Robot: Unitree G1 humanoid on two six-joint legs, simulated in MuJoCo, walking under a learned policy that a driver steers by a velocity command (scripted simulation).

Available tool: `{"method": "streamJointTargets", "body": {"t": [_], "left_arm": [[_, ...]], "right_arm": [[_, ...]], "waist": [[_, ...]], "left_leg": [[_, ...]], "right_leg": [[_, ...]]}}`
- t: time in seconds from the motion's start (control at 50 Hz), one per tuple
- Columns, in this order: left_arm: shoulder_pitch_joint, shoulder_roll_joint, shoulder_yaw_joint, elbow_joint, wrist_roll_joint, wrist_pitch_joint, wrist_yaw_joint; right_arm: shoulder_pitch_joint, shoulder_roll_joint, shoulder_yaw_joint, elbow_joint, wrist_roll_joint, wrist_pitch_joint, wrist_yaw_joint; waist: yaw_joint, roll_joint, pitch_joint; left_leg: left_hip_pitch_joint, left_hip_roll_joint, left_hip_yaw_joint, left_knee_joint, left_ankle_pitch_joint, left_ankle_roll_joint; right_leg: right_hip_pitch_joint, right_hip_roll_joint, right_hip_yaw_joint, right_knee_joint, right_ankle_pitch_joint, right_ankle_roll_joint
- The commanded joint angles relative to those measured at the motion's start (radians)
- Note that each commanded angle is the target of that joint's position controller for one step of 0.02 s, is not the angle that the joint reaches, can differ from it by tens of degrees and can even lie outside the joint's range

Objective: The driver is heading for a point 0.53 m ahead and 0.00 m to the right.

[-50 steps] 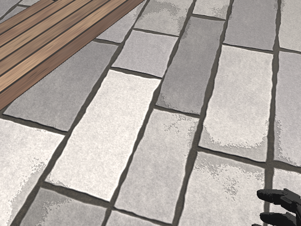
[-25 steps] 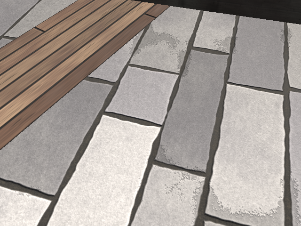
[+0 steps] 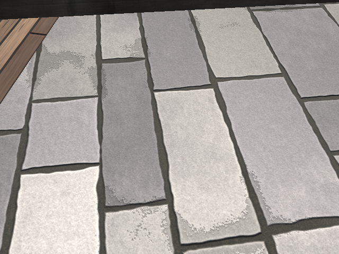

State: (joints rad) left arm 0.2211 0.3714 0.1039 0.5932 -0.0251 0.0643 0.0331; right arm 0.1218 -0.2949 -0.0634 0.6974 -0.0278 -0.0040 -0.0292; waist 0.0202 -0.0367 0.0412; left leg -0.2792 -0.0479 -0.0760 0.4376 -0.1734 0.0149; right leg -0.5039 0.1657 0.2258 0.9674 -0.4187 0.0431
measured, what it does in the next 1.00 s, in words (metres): walks ahead: right foot, then left foot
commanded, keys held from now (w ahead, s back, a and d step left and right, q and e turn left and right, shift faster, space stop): e+shift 0.18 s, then shift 0.14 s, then w+shift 0.02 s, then w+q+shift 0.64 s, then shift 0.02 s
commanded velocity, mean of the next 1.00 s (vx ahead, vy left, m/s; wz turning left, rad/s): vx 0.46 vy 0.00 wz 0.04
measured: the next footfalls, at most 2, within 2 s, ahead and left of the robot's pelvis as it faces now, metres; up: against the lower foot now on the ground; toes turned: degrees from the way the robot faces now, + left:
right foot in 0.38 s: +0.00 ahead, -0.15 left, +0.00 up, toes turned -19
left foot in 0.92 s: +0.43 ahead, +0.01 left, +0.00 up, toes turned +7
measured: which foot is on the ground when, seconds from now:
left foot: down 0.00-0.38, up 0.40-0.90, down 0.92-1.00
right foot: up 0.00-0.36, down 0.38-0.90, up 0.92-1.00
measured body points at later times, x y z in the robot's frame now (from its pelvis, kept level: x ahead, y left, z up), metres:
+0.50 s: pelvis +0.02 -0.05 +0.00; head +0.03 -0.08 +0.45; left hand +0.23 +0.17 -0.08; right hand +0.03 -0.36 -0.12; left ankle +0.07 +0.10 -0.66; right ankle -0.04 -0.14 -0.74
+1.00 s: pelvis +0.32 -0.05 -0.04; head +0.35 -0.06 +0.41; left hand +0.36 +0.23 -0.16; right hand +0.48 -0.32 -0.14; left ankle +0.39 +0.00 -0.74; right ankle +0.08 -0.20 -0.61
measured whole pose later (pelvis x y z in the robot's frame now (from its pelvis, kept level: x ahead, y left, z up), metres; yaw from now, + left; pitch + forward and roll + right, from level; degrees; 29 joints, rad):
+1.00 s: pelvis +0.32 -0.05 -0.04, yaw +7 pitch +0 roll +1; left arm 0.33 0.27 0.02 0.77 -0.02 -0.11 0.01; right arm 0.23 -0.33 -0.08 0.66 0.03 -0.04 0.05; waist -0.01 0.01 0.06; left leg -0.51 -0.10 0.10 0.78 -0.29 0.16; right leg -0.12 -0.03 -0.01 1.30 -0.42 -0.01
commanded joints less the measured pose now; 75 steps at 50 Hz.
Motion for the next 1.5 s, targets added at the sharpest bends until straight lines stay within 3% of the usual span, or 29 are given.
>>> {"method": "streamJointTargets", "body": {"t": [0.02, 0.2, 0.32, 0.36, 0.38, 0.4, 0.42, 0.44, 0.48, 0.58, 0.8, 0.86, 0.9, 0.92, 0.94, 0.96, 0.98, 1.0, 1.02, 1.08, 1.16, 1.24, 1.32, 1.34, 1.36, 1.38, 1.4, 1.44, 1.5], "left_arm": [[0.102, 0.1, 0.034, -0.025, 0.005, 0.004, -0.001], [-0.054, 0.027, -0.006, -0.117, 0.004, -0.008, -0.024], [-0.027, 0.019, -0.009, -0.102, 0.011, 0.006, -0.035], [0.088, 0.027, -0.002, -0.039, 0.001, 0.005, -0.039], [0.216, 0.047, 0.004, 0.01, -0.01, -0.002, -0.034], [0.273, 0.161, 0.02, 0.004, 0.005, -0.018, -0.029], [0.258, 0.184, 0.029, -0.002, 0.025, -0.056, -0.032], [0.191, 0.149, 0.014, 0.006, 0.031, -0.089, -0.028], [0.084, 0.065, -0.014, 0.005, 0.027, -0.128, -0.023], [0.1, 0.016, -0.023, 0.037, 0.045, -0.172, -0.019], [0.176, 0.044, -0.021, 0.143, 0.04, -0.152, -0.018], [0.16, 0.121, -0.006, 0.147, 0.04, -0.119, 0.003], [0.104, 0.174, 0.005, 0.131, 0.03, -0.109, 0.003], [0.07, 0.169, 0.004, 0.112, 0.017, -0.124, -0.004], [0.111, -0.013, -0.048, 0.097, 0.044, -0.16, -0.022], [0.11, -0.077, -0.082, 0.01, 0.0, -0.216, -0.028], [-0.043, 0.036, -0.064, -0.029, -0.016, -0.258, -0.034], [-0.071, 0.044, -0.062, -0.052, -0.039, -0.269, -0.036], [-0.048, 0.03, -0.064, -0.028, -0.019, -0.264, -0.03], [0.059, 0.059, -0.043, 0.028, 0.022, -0.201, -0.034], [-0.074, -0.049, -0.078, -0.004, 0.061, -0.186, -0.035], [-0.214, -0.041, -0.072, -0.029, 0.041, -0.202, -0.058], [-0.024, 0.047, -0.024, 0.034, 0.049, -0.215, -0.068], [0.083, 0.064, -0.017, 0.065, 0.058, -0.22, -0.067], [0.105, 0.11, -0.02, 0.054, 0.089, -0.22, -0.062], [0.122, 0.039, -0.04, 0.076, 0.087, -0.207, -0.067], [0.094, 0.019, -0.04, 0.059, 0.051, -0.189, -0.071], [-0.06, -0.026, -0.062, 0.038, 0.037, -0.152, -0.065], [-0.137, -0.021, -0.061, 0.057, 0.056, -0.125, -0.057]], "right_arm": [[-0.109, -0.091, -0.014, -0.108, 0.01, -0.006, -0.025], [0.009, -0.169, -0.045, -0.067, 0.004, 0.015, -0.007], [-0.004, -0.197, -0.058, -0.035, 0.057, 0.004, 0.029], [0.035, -0.152, -0.042, -0.004, 0.077, -0.003, 0.035], [0.039, -0.051, -0.001, 0.0, 0.044, -0.012, 0.052], [-0.016, 0.005, 0.021, -0.055, 0.025, -0.025, 0.069], [-0.12, -0.113, -0.017, -0.08, 0.066, -0.039, 0.059], [-0.112, -0.146, -0.03, -0.084, 0.089, -0.046, 0.059], [-0.008, -0.156, -0.042, -0.024, 0.068, -0.053, 0.057], [0.07, -0.098, -0.04, 0.016, 0.071, -0.038, 0.051], [-0.089, -0.026, 0.008, -0.078, 0.079, -0.053, 0.119], [-0.057, -0.059, 0.0, -0.112, 0.088, -0.049, 0.121], [0.209, -0.166, -0.046, -0.077, 0.093, -0.029, 0.108], [0.436, -0.255, -0.095, -0.023, 0.088, -0.018, 0.088], [0.477, -0.302, -0.099, 0.019, 0.087, -0.002, 0.066], [0.409, -0.287, -0.084, -0.04, 0.063, -0.029, 0.065], [0.427, -0.197, -0.063, -0.05, 0.047, -0.053, 0.066], [0.395, -0.173, -0.055, -0.048, 0.032, -0.07, 0.069], [0.299, -0.154, -0.046, -0.068, 0.03, -0.081, 0.074], [0.116, -0.118, -0.027, -0.104, 0.024, -0.081, 0.051], [0.142, -0.126, -0.019, -0.046, 0.039, -0.076, 0.012], [0.277, -0.128, -0.02, 0.023, 0.049, -0.049, -0.001], [0.188, -0.113, -0.023, 0.02, 0.029, -0.033, -0.009], [0.159, -0.092, -0.016, 0.002, 0.026, -0.028, -0.003], [0.307, -0.026, 0.004, -0.001, 0.015, -0.029, 0.007], [0.495, -0.005, 0.02, 0.061, 0.042, -0.028, 0.022], [0.457, -0.102, 0.003, 0.08, 0.059, -0.013, 0.027], [0.201, -0.143, -0.013, 0.017, 0.051, 0.029, 0.011], [0.222, -0.064, 0.002, 0.03, 0.031, 0.061, -0.005]], "waist": [[0.023, 0.141, -0.047], [-0.074, 0.175, -0.089], [-0.027, 0.198, -0.13], [0.014, 0.148, -0.168], [0.059, -0.007, -0.199], [0.094, -0.255, -0.174], [0.15, -0.148, -0.09], [0.103, -0.17, -0.004], [0.033, -0.163, 0.022], [0.003, -0.086, 0.038], [0.049, -0.005, 0.188], [-0.017, -0.087, 0.086], [-0.179, -0.146, -0.076], [-0.292, -0.083, -0.185], [-0.209, 0.234, -0.155], [-0.125, 0.344, -0.305], [-0.193, 0.159, -0.274], [-0.139, 0.061, -0.167], [-0.062, -0.074, -0.074], [0.044, -0.021, 0.001], [-0.004, 0.045, 0.011], [-0.115, 0.114, -0.06], [0.013, 0.155, -0.124], [0.068, 0.106, -0.181], [0.003, -0.12, -0.336], [-0.041, -0.265, -0.504], [-0.009, -0.124, -0.5], [-0.008, 0.031, -0.226], [-0.065, -0.075, -0.095]], "left_leg": [[0.099, 0.273, -0.173, -0.144, 0.093, 0.155], [0.252, 0.335, 0.025, -0.153, 0.268, 0.224], [0.219, 0.362, 0.076, -0.056, 0.395, 0.193], [0.012, 0.319, 0.113, -0.003, -0.049, 0.125], [-0.213, 0.241, 0.189, 0.164, -0.355, 0.052], [-0.564, 0.105, 0.248, 0.496, -0.52, -0.027], [-0.661, 0.13, 0.081, 0.656, -0.435, -0.011], [-0.695, 0.151, 0.032, 0.692, -0.312, 0.011], [-0.667, 0.15, -0.029, 0.682, -0.115, 0.009], [-0.646, 0.122, -0.046, 0.714, 0.173, -0.043], [-0.643, 0.136, 0.148, 0.383, 0.237, 0.058], [-0.415, 0.027, 0.287, 0.347, 0.077, 0.123], [-0.041, -0.037, 0.289, 0.372, -0.04, 0.179], [0.344, -0.061, 0.199, 0.264, -0.019, 0.224], [0.585, 0.088, -0.089, 0.247, -0.171, 0.299], [0.727, 0.285, -0.736, -0.052, -0.531, 0.495], [0.676, 0.301, -0.808, -0.188, -0.565, 0.415], [0.543, 0.31, -0.743, -0.219, -0.435, 0.376], [0.356, 0.284, -0.619, -0.202, -0.202, 0.351], [0.035, 0.202, -0.303, -0.194, 0.359, 0.312], [-0.132, 0.024, -0.001, -0.153, 0.668, 0.209], [0.048, 0.075, -0.059, -0.117, 0.425, 0.154], [0.204, 0.114, -0.122, 0.122, 0.497, 0.104], [0.187, 0.061, -0.09, 0.312, 0.449, 0.063], [-0.032, -0.032, -0.092, 0.665, -0.039, -0.001], [-0.18, -0.105, -0.148, 0.897, -0.536, -0.047], [-0.222, -0.044, -0.197, 0.972, -0.494, -0.054], [-0.257, 0.028, -0.088, 0.885, -0.372, -0.07], [-0.07, 0.066, 0.003, 0.563, -0.313, -0.071]], "right_leg": [[-0.138, -0.108, -0.073, 0.306, 0.035, 0.046], [-0.115, -0.26, -0.209, 0.024, 0.058, 0.087], [0.147, -0.198, -0.261, -0.339, 0.084, -0.002], [0.452, -0.154, -0.28, -0.528, 0.138, -0.077], [0.691, -0.261, -0.114, -0.585, 0.027, -0.123], [0.769, -0.536, 0.295, -0.699, -0.364, -0.278], [0.614, -0.598, 0.424, -0.816, -0.516, -0.361], [0.568, -0.568, 0.341, -0.837, -0.479, -0.32], [0.533, -0.485, 0.136, -0.831, -0.266, -0.226], [0.49, -0.423, -0.175, -0.871, 0.042, -0.146], [0.631, -0.435, -0.474, -0.869, 0.512, -0.096], [0.681, -0.441, -0.527, -0.656, 1.378, -0.083], [0.595, -0.459, -0.513, -0.3, 1.649, -0.11], [0.382, -0.411, -0.489, 0.002, 1.457, -0.1], [-0.014, -0.235, -0.441, 0.427, 0.186, -0.058], [-0.312, -0.062, -0.198, 0.695, -0.128, -0.043], [-0.367, -0.132, -0.056, 0.64, -0.008, -0.094], [-0.355, -0.167, -0.067, 0.544, 0.047, -0.112], [-0.284, -0.212, -0.078, 0.454, 0.081, -0.102], [-0.093, -0.291, -0.121, 0.295, 0.094, -0.024], [0.047, -0.212, -0.262, -0.142, 0.392, 0.032], [0.1, -0.14, -0.25, -0.46, 0.747, 0.006], [0.219, -0.135, -0.209, -0.533, 0.692, -0.06], [0.35, -0.18, -0.2, -0.546, 0.884, -0.074], [0.671, -0.423, 0.046, -0.43, 1.264, -0.221], [0.843, -0.595, 0.366, -0.451, 1.283, -0.397], [0.781, -0.58, 0.403, -0.505, 0.929, -0.394], [0.434, -0.475, 0.24, -0.622, 0.419, -0.3], [0.123, -0.323, 0.038, -0.722, 0.26, -0.213]]}}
